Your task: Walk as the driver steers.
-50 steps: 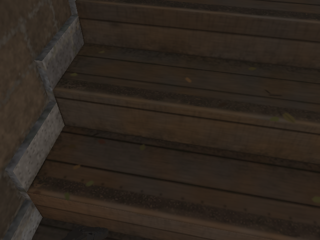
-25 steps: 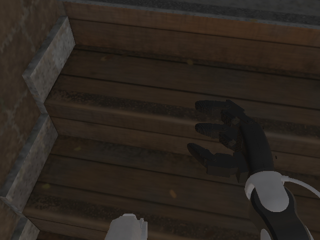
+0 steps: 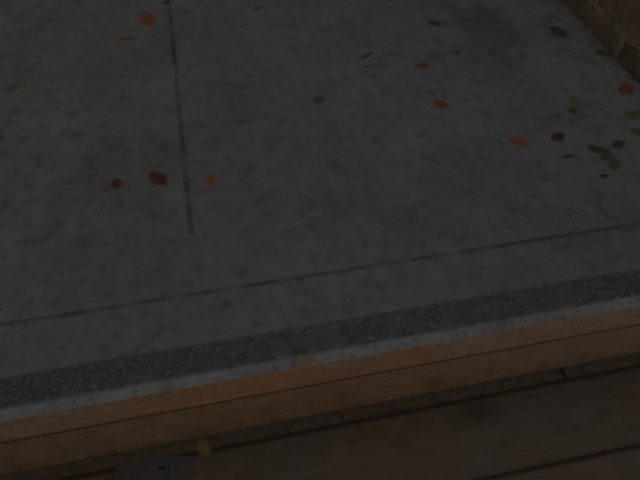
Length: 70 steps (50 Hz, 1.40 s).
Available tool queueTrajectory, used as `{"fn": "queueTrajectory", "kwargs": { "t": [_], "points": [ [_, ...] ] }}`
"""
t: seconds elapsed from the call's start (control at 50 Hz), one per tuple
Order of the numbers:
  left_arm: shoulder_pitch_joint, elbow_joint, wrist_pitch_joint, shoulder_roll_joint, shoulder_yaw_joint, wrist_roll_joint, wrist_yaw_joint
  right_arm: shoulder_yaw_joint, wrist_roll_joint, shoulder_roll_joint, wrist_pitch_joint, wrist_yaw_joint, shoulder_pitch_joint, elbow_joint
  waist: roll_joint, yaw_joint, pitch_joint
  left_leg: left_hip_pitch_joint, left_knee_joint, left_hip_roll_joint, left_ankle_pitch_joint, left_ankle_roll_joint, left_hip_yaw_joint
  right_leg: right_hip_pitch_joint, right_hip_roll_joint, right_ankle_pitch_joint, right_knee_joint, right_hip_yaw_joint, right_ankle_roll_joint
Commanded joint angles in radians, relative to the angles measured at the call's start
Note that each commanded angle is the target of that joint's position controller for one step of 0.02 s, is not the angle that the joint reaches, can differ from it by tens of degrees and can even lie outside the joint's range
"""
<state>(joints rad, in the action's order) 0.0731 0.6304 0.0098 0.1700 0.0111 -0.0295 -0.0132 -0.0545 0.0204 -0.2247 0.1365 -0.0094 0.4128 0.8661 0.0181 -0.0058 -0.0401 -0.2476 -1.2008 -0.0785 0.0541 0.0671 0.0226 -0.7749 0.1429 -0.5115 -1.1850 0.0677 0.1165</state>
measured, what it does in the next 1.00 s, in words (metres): climbs, turning left: left foot 0.17 m higher, then right foot 0.17 m higher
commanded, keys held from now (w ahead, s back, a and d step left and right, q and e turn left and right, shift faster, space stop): w+q+shift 0.02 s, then q+shift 0.76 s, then shift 0.22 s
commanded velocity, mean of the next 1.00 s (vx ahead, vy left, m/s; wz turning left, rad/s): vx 0.26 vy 0.00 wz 0.65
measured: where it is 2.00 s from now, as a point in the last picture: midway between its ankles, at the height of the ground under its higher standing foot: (317, 285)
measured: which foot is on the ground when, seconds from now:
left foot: up 0.00-0.26, down 0.28-0.76, up 0.78-1.00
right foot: down 0.00-0.28, up 0.30-0.72, down 0.74-1.00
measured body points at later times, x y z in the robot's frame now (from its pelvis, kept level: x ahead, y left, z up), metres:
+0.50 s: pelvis +0.32 +0.02 +0.27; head +0.32 +0.02 +0.72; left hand +0.54 +0.30 +0.26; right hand +0.31 -0.21 +0.12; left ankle +0.34 +0.12 -0.46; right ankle +0.41 -0.11 -0.23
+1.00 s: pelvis +0.48 -0.04 +0.40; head +0.48 -0.04 +0.85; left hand +0.39 +0.24 +0.30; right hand +0.83 -0.09 +0.34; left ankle +0.39 +0.07 -0.17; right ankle +0.59 -0.09 -0.29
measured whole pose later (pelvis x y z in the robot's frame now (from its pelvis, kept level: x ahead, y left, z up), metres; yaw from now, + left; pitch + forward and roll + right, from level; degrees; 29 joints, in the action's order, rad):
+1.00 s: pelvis +0.48 -0.04 +0.40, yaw +38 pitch +5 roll -1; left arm 0.22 0.81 0.11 0.23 0.02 -0.01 0.06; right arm -0.03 -0.05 -0.38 0.08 -0.06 0.05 0.73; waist 0.03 -0.10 -0.11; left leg -0.84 -1.57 0.02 0.23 -0.05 0.12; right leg -0.62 -0.04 -0.38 -0.92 0.12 0.04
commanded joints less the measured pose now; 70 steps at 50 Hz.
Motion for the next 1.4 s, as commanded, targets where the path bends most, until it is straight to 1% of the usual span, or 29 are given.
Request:
{"fn": "queueTrajectory", "kwargs": {
  "t": [0.02,0.08,0.14,0.16,0.2,0.24,0.28,0.3,0.32,0.34,0.36,0.38,0.4,0.42,0.54,0.62,0.72,0.74,0.78,0.8,0.84,0.88,0.94,1.16,1.24,1.26,1.28,1.32,1.4],
  "points": [
    [0.283,0.146,0.049,0.217,0.094,-0.013,0.016,0.021,-0.066,0.062,0.045,-0.010,-0.285,-0.349,-0.011,-0.074,-0.244,-0.773,-1.056,0.213,0.144,0.062,0.255,0.800,-0.342,0.313,0.755,-0.866,0.167],
    [0.311,0.274,0.099,0.020,0.044,-0.016,-0.004,0.069,-0.053,0.140,0.007,0.023,-0.234,-0.323,0.040,0.011,0.029,-1.023,-1.180,0.152,0.270,0.112,0.144,0.674,-0.333,0.660,0.704,-0.398,0.057],
    [0.325,0.337,0.127,0.039,0.026,-0.012,-0.005,0.081,-0.026,0.144,-0.053,0.048,-0.391,-0.402,-0.036,0.041,0.168,-1.099,-1.180,0.181,0.547,0.074,0.033,0.510,-0.345,0.808,0.942,-0.191,0.036],
    [0.305,0.382,0.046,-0.023,-0.013,-0.077,-0.038,0.104,-0.025,0.030,-0.072,-0.042,-0.406,-0.485,-0.154,0.132,-0.098,-1.147,-0.971,0.149,0.660,0.174,0.065,0.560,-0.302,0.838,0.776,-0.155,0.035],
    [0.169,0.317,-0.016,0.242,0.041,-0.122,-0.123,0.103,-0.043,-0.081,-0.115,-0.048,-0.620,-0.634,-0.035,0.216,-0.147,-0.427,-0.171,0.172,0.304,0.149,-0.051,-0.005,-0.166,1.160,1.006,-0.044,0.046],
    [0.063,0.270,0.059,0.467,0.118,-0.083,-0.141,0.129,0.025,0.046,-0.191,-0.131,-0.243,-0.417,-0.146,0.343,-0.165,-0.048,-0.197,0.264,-0.066,-0.017,-0.152,0.035,-0.381,2.106,1.011,-0.059,0.122],
    [0.003,0.197,0.118,0.435,0.122,-0.017,-0.090,0.049,0.022,-0.150,-0.225,-0.107,0.100,-0.254,0.016,0.361,-0.145,-0.102,0.366,0.344,-0.022,-0.010,-0.184,0.434,-0.372,2.370,0.574,0.007,0.031],
    [0.125,0.177,0.094,0.265,0.081,-0.105,-0.109,0.035,0.020,-0.142,-0.257,-0.035,0.558,-0.093,0.232,0.349,-0.480,0.471,0.518,0.236,-0.475,0.228,0.270,0.202,-0.301,1.723,-0.166,-0.064,-0.081],
    [0.258,0.210,0.058,0.257,0.096,-0.097,-0.150,0.050,-0.085,-0.187,-0.243,-0.035,0.372,-0.140,0.374,0.215,-0.629,0.511,0.575,-0.045,-1.041,0.520,0.813,-0.007,0.027,0.349,-0.757,-0.225,-0.181],
    [0.226,0.151,0.038,0.231,0.102,-0.009,-0.132,0.011,-0.121,-0.197,-0.209,-0.043,0.109,-0.160,-0.009,0.160,-0.328,0.230,0.692,-0.082,-0.709,0.382,0.885,-0.230,0.088,0.416,-0.931,-0.348,-0.095],
    [0.121,0.065,0.045,0.194,0.088,0.018,-0.088,0.012,-0.034,-0.165,-0.142,-0.076,-0.110,-0.151,0.034,0.066,-0.108,0.010,0.669,-0.036,-0.310,0.297,0.655,-0.376,0.039,0.327,-0.955,-0.317,-0.050],
    [0.098,0.052,0.057,0.156,0.068,-0.027,-0.056,0.056,0.005,-0.008,-0.098,-0.084,-0.061,-0.056,0.011,0.025,-0.115,-0.026,0.698,0.031,-0.335,0.266,0.543,-0.376,-0.007,0.243,-0.869,-0.286,0.006],
    [0.094,0.008,0.044,0.075,0.021,-0.067,-0.034,0.080,-0.024,0.054,-0.065,-0.092,-0.008,0.036,-0.013,-0.032,-0.105,-0.046,0.679,0.050,-0.428,0.262,0.427,-0.407,-0.046,0.240,-0.798,-0.237,0.018],
    [0.079,-0.008,0.049,0.078,0.009,-0.045,-0.001,0.086,-0.024,0.107,-0.040,-0.088,-0.071,0.063,-0.057,-0.068,-0.091,-0.154,0.711,0.075,-0.282,0.187,0.370,-0.355,-0.114,0.157,-0.700,-0.199,0.004],
    [-0.178,-0.148,0.035,0.052,-0.044,0.017,0.023,0.062,-0.132,-0.093,-0.028,-0.040,0.127,0.050,0.014,0.043,-0.122,-0.191,0.757,0.112,-0.037,0.162,0.607,-0.437,-0.068,0.105,-0.815,-0.119,-0.153],
    [-0.310,-0.210,0.031,0.078,-0.039,-0.002,0.064,0.057,-0.089,-0.116,-0.001,-0.028,0.254,0.011,0.077,0.074,-0.070,0.110,0.685,-0.008,-0.136,0.154,0.802,-0.681,-0.109,-0.071,-0.835,-0.209,-0.202],
    [-0.211,-0.182,0.031,0.052,-0.015,-0.019,0.008,-0.008,-0.016,-0.236,-0.011,-0.032,-0.116,-0.193,0.194,-0.068,-0.076,-0.341,0.966,-0.022,-0.322,0.121,0.752,0.199,-0.087,-0.026,-0.146,-0.036,-0.147],
    [-0.081,-0.139,0.050,0.158,0.034,0.006,0.019,-0.023,-0.020,-0.229,0.000,-0.038,-0.168,-0.220,0.114,-0.118,-0.199,-0.305,0.816,0.043,-0.526,0.101,0.702,0.393,-0.057,0.067,0.038,-0.106,-0.091],
    [0.186,-0.097,0.032,0.297,0.051,-0.013,0.009,-0.004,-0.062,-0.063,-0.019,-0.064,-0.020,-0.194,-0.532,-0.139,-0.497,-0.678,-0.151,0.374,0.437,-0.146,0.423,0.758,-0.575,0.228,0.692,-1.309,0.435],
    [0.129,-0.080,0.072,0.349,0.055,-0.009,0.001,-0.016,-0.048,-0.071,-0.020,-0.083,-0.031,-0.178,-0.358,-0.063,-0.213,-0.760,-0.524,0.306,0.293,-0.141,0.416,0.499,-0.532,0.098,0.775,-1.338,0.373],
    [-0.094,-0.035,0.104,0.129,-0.001,0.016,-0.003,-0.010,-0.033,-0.107,-0.038,-0.032,-0.062,-0.118,-0.175,0.044,-0.113,-0.751,-0.688,0.182,0.153,-0.111,0.244,0.224,-0.463,-0.069,0.629,-0.870,0.222],
    [-0.100,0.023,0.132,-0.033,-0.032,0.043,0.043,0.033,-0.084,-0.066,-0.052,-0.009,-0.185,-0.140,0.038,0.052,-0.105,-0.662,-0.412,0.073,0.230,-0.125,0.142,0.208,-0.374,0.057,0.546,-0.533,0.112],
    [-0.072,0.062,0.133,0.040,-0.004,0.034,0.092,0.060,-0.071,-0.062,-0.060,-0.049,-0.241,-0.146,-0.116,0.011,-0.164,-0.611,-0.414,0.084,0.193,-0.137,0.097,0.270,-0.297,0.361,0.570,-0.354,0.098],
    [0.001,0.086,0.123,0.104,-0.049,-0.001,0.026,0.034,-0.111,-0.150,-0.039,-0.054,-0.304,-0.152,-0.068,-0.006,-0.070,-0.329,0.084,-0.008,0.105,-0.132,0.041,0.244,-0.338,0.097,0.556,-0.157,0.006],
    [0.195,0.133,0.105,0.209,-0.016,-0.003,0.029,-0.013,-0.037,-0.244,-0.008,-0.058,-0.319,-0.140,0.097,-0.076,-0.143,0.127,0.544,0.023,-0.376,-0.066,-0.038,0.192,-0.161,0.193,0.250,0.058,-0.116],
    [0.188,0.115,0.110,0.205,-0.010,-0.011,0.041,-0.025,-0.032,-0.264,-0.011,-0.053,-0.349,-0.162,0.076,-0.069,-0.176,0.208,0.512,-0.008,-0.572,-0.028,0.009,0.127,-0.159,0.270,0.190,0.052,-0.138],
    [-0.056,0.096,0.109,0.099,-0.063,0.028,0.026,0.002,-0.068,-0.126,-0.006,-0.070,-0.241,-0.077,-0.070,0.051,-0.036,0.027,0.834,0.045,-0.438,-0.105,-0.062,0.222,-0.222,0.306,0.213,0.009,-0.099],
    [0.137,0.161,0.035,0.120,-0.064,0.075,0.017,0.022,-0.073,-0.066,-0.023,-0.070,-0.224,-0.078,-0.045,-0.003,0.062,0.136,1.290,0.015,-0.570,-0.117,-0.069,0.274,-0.268,0.293,0.146,-0.148,-0.044],
    [0.175,0.035,0.025,0.004,-0.119,0.024,-0.058,-0.055,-0.060,-0.289,-0.005,-0.050,-0.125,-0.168,0.123,-0.028,-0.207,0.602,0.738,-0.213,-1.340,0.176,-0.033,-0.185,-0.201,0.057,-0.222,-0.085,-0.174]
  ]
}}
Velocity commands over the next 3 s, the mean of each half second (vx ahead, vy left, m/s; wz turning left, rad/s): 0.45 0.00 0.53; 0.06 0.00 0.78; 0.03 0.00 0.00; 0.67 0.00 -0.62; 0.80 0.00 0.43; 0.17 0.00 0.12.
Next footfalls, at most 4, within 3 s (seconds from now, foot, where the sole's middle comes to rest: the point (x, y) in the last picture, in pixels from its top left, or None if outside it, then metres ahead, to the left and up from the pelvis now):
0.28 left None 0.38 0.12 -0.50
0.74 right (387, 298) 0.63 -0.07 -0.32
1.18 left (276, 426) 0.41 0.09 -0.31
1.36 left None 0.36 0.07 -0.50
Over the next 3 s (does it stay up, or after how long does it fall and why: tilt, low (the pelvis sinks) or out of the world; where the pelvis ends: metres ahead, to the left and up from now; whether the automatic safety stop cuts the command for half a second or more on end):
stays up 1.26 0.05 0.44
